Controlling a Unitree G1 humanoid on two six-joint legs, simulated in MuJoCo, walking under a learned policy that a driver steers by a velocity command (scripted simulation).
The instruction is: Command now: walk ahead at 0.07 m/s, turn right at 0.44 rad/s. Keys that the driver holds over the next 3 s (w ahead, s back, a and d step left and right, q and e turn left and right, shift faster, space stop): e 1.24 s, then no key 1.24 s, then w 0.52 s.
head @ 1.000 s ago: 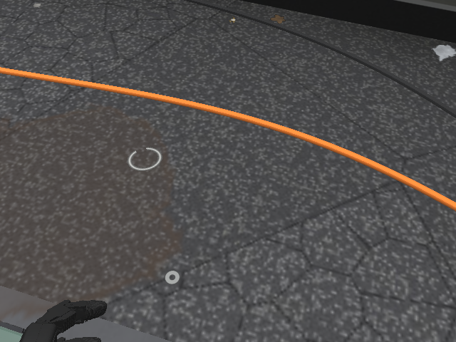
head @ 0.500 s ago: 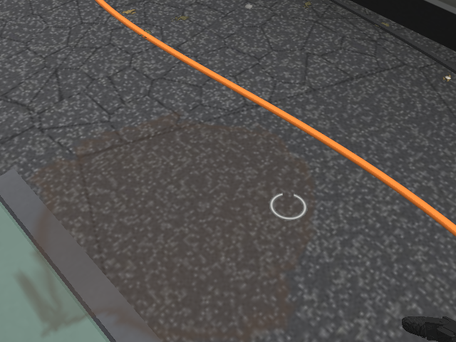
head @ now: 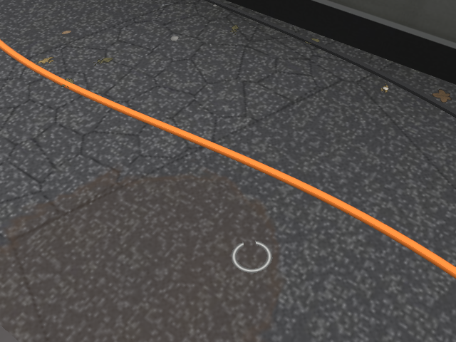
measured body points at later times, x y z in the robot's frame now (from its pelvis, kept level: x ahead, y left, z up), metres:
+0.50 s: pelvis +0.06 -0.01 +0.00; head +0.10 -0.03 +0.44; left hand +0.30 +0.22 -0.09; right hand +0.13 -0.32 -0.11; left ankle +0.11 +0.12 -0.73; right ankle +0.06 -0.12 -0.74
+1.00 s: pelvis +0.04 -0.02 -0.01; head +0.07 -0.06 +0.44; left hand +0.35 +0.11 -0.09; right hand -0.01 -0.34 -0.13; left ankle +0.11 +0.12 -0.72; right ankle -0.01 -0.11 -0.74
